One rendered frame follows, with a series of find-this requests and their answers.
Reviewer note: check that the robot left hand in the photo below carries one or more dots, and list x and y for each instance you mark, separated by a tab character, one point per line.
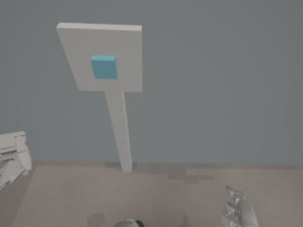
13	147

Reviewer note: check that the panel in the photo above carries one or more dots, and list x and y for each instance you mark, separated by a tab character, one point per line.
80	41

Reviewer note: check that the robot right hand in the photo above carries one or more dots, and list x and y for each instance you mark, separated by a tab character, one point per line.
243	214

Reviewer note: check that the button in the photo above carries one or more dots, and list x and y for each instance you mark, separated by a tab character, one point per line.
104	66

